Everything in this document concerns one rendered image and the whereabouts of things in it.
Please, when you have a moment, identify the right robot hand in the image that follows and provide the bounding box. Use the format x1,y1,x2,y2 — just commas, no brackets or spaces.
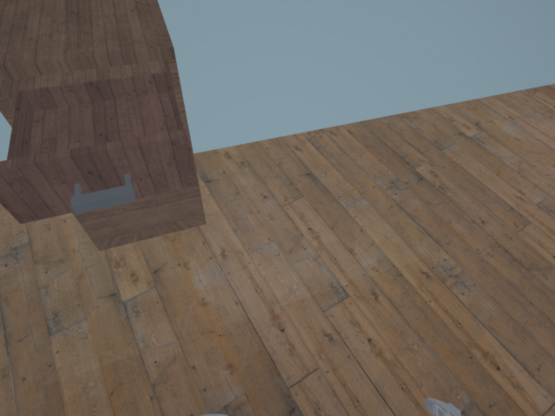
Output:
425,398,462,416

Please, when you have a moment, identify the drawer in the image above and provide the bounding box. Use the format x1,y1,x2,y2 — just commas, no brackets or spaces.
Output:
0,72,198,224

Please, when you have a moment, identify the handle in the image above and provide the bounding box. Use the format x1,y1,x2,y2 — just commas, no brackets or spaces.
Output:
71,173,136,214

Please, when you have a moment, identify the cabinet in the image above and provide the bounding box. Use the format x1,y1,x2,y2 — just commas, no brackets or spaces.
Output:
0,0,206,251

